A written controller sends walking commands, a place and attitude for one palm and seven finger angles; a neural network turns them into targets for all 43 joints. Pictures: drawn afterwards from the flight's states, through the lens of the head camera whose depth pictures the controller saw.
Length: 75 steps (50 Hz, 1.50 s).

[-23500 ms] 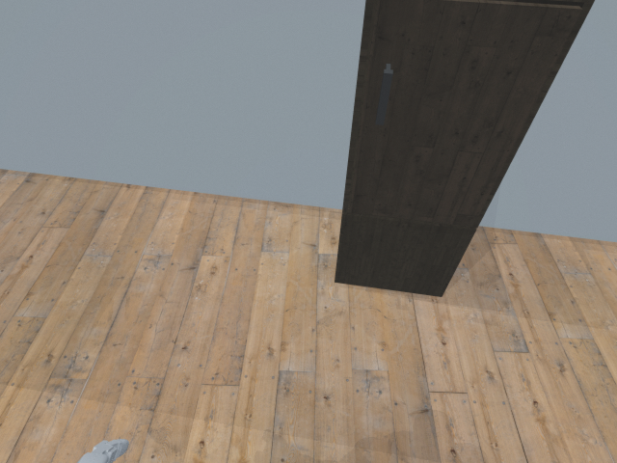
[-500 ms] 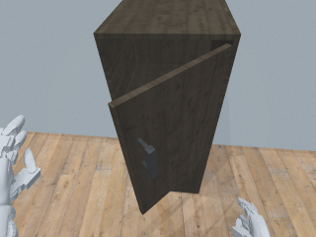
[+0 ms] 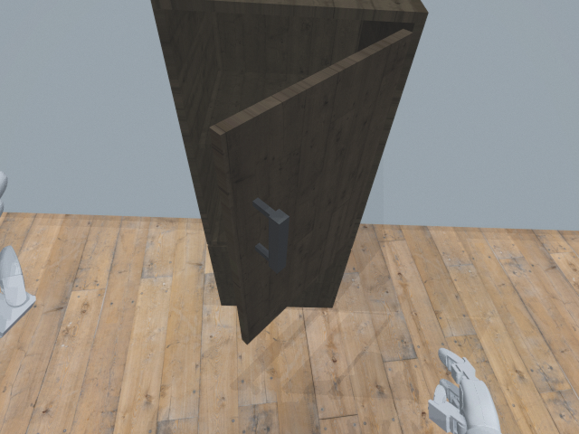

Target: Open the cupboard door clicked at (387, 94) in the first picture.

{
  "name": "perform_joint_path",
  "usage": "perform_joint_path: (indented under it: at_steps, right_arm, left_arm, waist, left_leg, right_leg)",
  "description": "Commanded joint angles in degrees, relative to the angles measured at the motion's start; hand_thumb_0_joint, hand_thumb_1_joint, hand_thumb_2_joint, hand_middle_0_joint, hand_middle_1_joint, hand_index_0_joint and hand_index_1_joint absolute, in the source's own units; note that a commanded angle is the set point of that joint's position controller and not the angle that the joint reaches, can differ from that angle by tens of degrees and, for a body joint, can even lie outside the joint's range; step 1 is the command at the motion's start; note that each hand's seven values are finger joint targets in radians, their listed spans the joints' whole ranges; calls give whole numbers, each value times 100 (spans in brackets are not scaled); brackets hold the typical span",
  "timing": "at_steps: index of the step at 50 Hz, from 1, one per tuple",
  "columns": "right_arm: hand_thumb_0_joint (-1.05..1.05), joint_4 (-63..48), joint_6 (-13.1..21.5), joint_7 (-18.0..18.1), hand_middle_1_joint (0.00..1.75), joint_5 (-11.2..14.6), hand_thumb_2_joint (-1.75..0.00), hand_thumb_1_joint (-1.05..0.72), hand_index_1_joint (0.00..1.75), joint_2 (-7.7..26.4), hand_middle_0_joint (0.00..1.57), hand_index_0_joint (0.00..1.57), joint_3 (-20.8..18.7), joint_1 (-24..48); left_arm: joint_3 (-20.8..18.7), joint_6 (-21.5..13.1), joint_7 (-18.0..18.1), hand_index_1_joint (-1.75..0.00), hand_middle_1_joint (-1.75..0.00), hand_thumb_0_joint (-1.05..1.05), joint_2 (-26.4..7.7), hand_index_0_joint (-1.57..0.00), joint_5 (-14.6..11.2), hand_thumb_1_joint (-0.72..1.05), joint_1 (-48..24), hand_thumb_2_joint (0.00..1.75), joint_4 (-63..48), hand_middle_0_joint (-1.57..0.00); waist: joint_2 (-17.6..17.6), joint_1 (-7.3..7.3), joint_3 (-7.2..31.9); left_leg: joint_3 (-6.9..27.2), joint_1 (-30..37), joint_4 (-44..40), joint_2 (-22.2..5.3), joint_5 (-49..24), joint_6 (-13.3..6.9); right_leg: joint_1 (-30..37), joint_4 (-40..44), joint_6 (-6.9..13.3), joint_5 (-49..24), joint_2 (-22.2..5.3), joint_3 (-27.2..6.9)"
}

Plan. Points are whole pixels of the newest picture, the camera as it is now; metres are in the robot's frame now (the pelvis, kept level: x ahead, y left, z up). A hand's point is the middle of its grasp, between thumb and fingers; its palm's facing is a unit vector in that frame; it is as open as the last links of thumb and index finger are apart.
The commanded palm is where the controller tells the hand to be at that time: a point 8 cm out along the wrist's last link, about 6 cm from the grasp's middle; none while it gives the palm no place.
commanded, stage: step back with the hand held close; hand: left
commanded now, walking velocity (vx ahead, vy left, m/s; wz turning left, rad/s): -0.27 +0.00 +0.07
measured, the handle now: (269, 236) +0.37 +0.05 +0.06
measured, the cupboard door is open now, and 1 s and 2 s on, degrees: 46 46 46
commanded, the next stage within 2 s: stop stepping back and stand still in 0.40 s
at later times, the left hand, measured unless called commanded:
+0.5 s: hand out of the picture +0.08 +0.29 +0.18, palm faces +0.48 -0.76 -0.44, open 7.4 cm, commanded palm +0.01 +0.31 +0.18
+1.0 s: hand out of the picture +0.00 +0.25 +0.16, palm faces +0.43 -0.82 -0.37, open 7.4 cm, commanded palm -0.08 +0.29 +0.18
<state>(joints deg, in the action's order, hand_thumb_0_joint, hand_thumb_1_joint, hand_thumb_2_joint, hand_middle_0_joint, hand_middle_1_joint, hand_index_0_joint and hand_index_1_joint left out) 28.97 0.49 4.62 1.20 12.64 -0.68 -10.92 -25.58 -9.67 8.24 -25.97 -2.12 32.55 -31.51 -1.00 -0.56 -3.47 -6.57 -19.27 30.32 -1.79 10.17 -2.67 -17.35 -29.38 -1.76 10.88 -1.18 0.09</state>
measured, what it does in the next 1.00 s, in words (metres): walks backwards: right foot, then left foot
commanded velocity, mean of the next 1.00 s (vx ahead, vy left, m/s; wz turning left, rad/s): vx -0.04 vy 0.02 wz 0.00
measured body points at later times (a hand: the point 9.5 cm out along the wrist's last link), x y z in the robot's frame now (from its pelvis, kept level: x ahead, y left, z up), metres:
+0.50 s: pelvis -0.12 +0.01 +0.00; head -0.10 +0.04 +0.45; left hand +0.05 +0.33 +0.21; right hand +0.05 -0.21 -0.07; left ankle +0.00 +0.10 -0.73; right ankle -0.18 -0.13 -0.66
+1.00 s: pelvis -0.23 +0.00 -0.01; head -0.26 +0.00 +0.44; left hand -0.03 +0.29 +0.18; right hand -0.10 -0.26 -0.08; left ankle -0.15 +0.08 -0.73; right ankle -0.28 -0.11 -0.71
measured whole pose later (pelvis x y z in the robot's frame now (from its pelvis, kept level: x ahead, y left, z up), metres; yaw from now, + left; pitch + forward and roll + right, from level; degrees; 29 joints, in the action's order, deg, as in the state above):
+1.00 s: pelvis -0.23 +0.00 -0.01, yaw -2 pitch -3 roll +1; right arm 38.3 6.9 4.4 0.0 12.7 -0.2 -13.2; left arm -22.8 -8.7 9.5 -21.5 -2.3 23.9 -19.0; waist -1.3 -2.5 1.4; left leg -4.5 -18.5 30.8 2.1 9.8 -3.6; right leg -15.5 -48.7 -0.3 28.3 0.1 -0.1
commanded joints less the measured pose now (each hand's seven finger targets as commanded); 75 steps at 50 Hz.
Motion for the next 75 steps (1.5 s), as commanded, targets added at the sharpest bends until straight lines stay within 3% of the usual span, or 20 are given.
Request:
perform_joint_path:
  at_steps: [1, 11, 14, 16, 18, 30, 33, 35, 37, 42, 46, 48, 52, 54, 55, 56, 60, 69, 72, 75]
  right_arm:
    - [0, -831, 515, 14, 30, -36, -90, -90, 30, 838, 20, 20, -280, 516]
    - [0, -288, 724, -50, 30, -128, -90, -90, 30, 555, 20, 20, -247, 237]
    - [0, -337, 726, 38, 30, -110, -90, -90, 30, 647, 20, 20, -170, 395]
    - [0, -401, 844, 93, 30, -167, -90, -90, 30, 738, 20, 20, -189, 475]
    - [0, -252, 984, 3, 30, -248, -90, -90, 30, 606, 20, 20, -285, 326]
    - [0, -174, 970, -142, 30, -181, -90, -90, 30, 552, 20, 20, -192, 389]
    - [0, -81, 734, -141, 30, -188, -90, -90, 30, 438, 20, 20, -107, 390]
    - [0, -123, 769, -145, 30, -238, -90, -90, 30, 456, 20, 20, -3, 534]
    - [0, -127, 752, -118, 30, -11, -90, -90, 30, 526, 20, 20, -140, 364]
    - [0, 136, 853, 66, 30, -53, -90, -90, 30, 693, 20, 20, -117, 268]
    - [0, 91, 975, 3, 30, -169, -90, -90, 30, 679, 20, 20, -121, 234]
    - [0, 40, 1018, -46, 30, -159, -90, -90, 30, 659, 20, 20, -163, 465]
    - [0, -226, 942, -43, 30, -149, -90, -90, 30, 609, 20, 20, -181, 551]
    - [0, -269, 826, -59, 30, -169, -90, -90, 30, 515, 20, 20, -218, 515]
    - [0, -272, 734, -77, 30, -152, -90, -90, 30, 430, 20, 20, -262, 448]
    - [0, -191, 758, -44, 30, -218, -90, -90, 30, 620, 20, 20, -267, 555]
    - [0, 120, 816, -31, 30, -172, -90, -90, 30, 533, 20, 20, -209, 186]
    - [0, 36, 1148, 91, 30, -193, -90, -90, 30, 560, 20, 20, -240, 352]
    - [0, -100, 1151, 111, 30, -231, -90, -90, 30, 556, 20, 20, -243, 230]
    - [0, -236, 1069, 7, 30, -163, -90, -90, 30, 701, 20, 20, -310, 195]
  left_arm:
    - [-690, -437, 135, -30, -30, 0, -623, -20, 114, 90, -122, 90, -905, -20]
    - [-430, -514, 247, -30, -30, 0, -779, -20, 79, 90, -774, 90, -1167, -20]
    - [-548, -481, 258, -30, -30, 0, -883, -20, 32, 90, -1008, 90, -1255, -20]
    - [-756, -611, 304, -30, -30, 0, -911, -20, 88, 90, -983, 90, -1412, -20]
    - [-915, -693, 295, -30, -30, 0, -894, -20, 83, 90, -711, 90, -1180, -20]
    - [-696, -349, 245, -30, -30, 0, -948, -20, -188, 90, 121, 90, -1395, -20]
    - [-1000, -455, 183, -30, -30, 0, -1365, -20, -230, 90, 113, 90, -1563, -20]
    - [-1374, -506, 273, -30, -30, 0, -1653, -20, -252, 90, -69, 90, -1521, -20]
    - [-899, -320, 151, -30, -30, 0, -990, -20, -228, 90, 49, 90, -797, -20]
    - [-301, -346, 137, -30, -30, 0, -689, -20, -91, 90, -1014, 90, 90, -20]
    - [-150, -433, 170, -30, -30, 0, -796, -20, 12, 90, -1383, 90, -291, -20]
    - [-318, -382, 163, -30, -30, 0, -843, -20, 61, 90, -1100, 90, -430, -20]
    - [-700, -436, 231, -30, -30, 0, -975, -20, 22, 90, -41, 90, -974, -20]
    - [-805, -467, 215, -30, -30, 0, -992, -20, 94, 90, 185, 90, -925, -20]
    - [-921, -447, 203, -30, -30, 0, -1168, -20, 107, 90, 170, 90, -875, -20]
    - [-760, -506, 162, -30, -30, 0, -1082, -20, 8, 90, -366, 90, -996, -20]
    - [-580, -678, 27, -30, -30, 0, -788, -20, 40, 90, -684, 90, 92, -20]
    - [-284, -710, 251, -30, -30, 0, -728, -20, 165, 90, -947, 90, -260, -20]
    - [-543, -713, 326, -30, -30, 0, -846, -20, 97, 90, -670, 90, -926, -20]
    - [-660, -764, 339, -30, -30, 0, -919, -20, 93, 90, -550, 90, -1285, -20]
  waist:
    - [1336, 139, 475]
    - [-948, -28, 897]
    - [92, -50, 461]
    - [1900, 92, 630]
    - [1618, 10, 967]
    - [1636, 95, 1412]
    - [-370, 74, 1175]
    - [-227, 136, 1385]
    - [-1011, 31, 1108]
    - [250, -144, 702]
    - [1187, -70, 700]
    - [515, 31, 167]
    - [1505, 155, 559]
    - [778, 196, 422]
    - [-955, 176, 362]
    - [-1087, 110, 39]
    - [-29, -153, 311]
    - [-1267, 193, 696]
    - [-164, 82, 1004]
    - [1531, 128, 1109]
  left_leg:
    - [1298, -2282, -1903, -1178, 2799, -337]
    - [635, 711, 1819, 160, 1210, 256]
    - [999, 391, -489, -118, 1020, 120]
    - [2615, -752, -1758, -1578, 754, -458]
    - [2893, -1190, -2329, -1966, 2017, -738]
    - [976, 484, -2204, -459, 1860, 480]
    - [480, 1140, 978, 131, 339, 385]
    - [586, -173, 1923, 76, 712, 330]
    - [635, -932, 1728, 66, 404, 304]
    - [381, 1081, -272, 184, -536, -153]
    - [3377, 1243, -1444, -1600, -414, -1140]
    - [2720, -749, -2258, -1349, 2341, -848]
    - [1352, -1966, -2029, -683, 3282, -210]
    - [689, -2392, -174, -91, 3010, 72]
    - [287, -2178, 2262, 385, 2191, 242]
    - [674, -2366, 3781, 397, 1663, 334]
    - [746, -1853, 4049, -65, 149, 392]
    - [-35, -170, 272, 148, 907, 58]
    - [165, 931, -953, 146, 467, 28]
    - [1852, 1888, -943, -1291, -1907, -410]
  right_leg:
    - [1899, -1151, -10, 92, 285, 88]
    - [-1310, 1324, 910, 773, -1350, -1506]
    - [-976, 280, 320, 596, -452, -720]
    - [-32, -1867, 9, 1189, 363, -17]
    - [284, -3734, 67, 1796, 472, -421]
    - [1237, 894, 375, 1872, 792, 796]
    - [-400, 2107, 796, 642, -997, -902]
    - [314, 1584, 1063, -1606, -1691, -1207]
    - [1274, 880, 659, -2837, -1115, -748]
    - [405, -425, 130, -2711, -621, -242]
    - [-981, -2547, 23, 2143, 112, -218]
    - [280, -2315, 204, 1897, 39, -105]
    - [2116, -757, 334, 1548, 343, 729]
    - [2030, 402, 632, 2010, -117, -101]
    - [845, 1805, 1156, 3519, -1419, -2322]
    - [-45, 2517, 1381, 3775, -2226, -3622]
    - [-277, 2021, 848, 2728, -1319, -1634]
    - [931, 1723, 772, 1229, -1252, -993]
    - [955, 824, 592, 454, -786, -638]
    - [-325, -810, 150, 767, -1, 228]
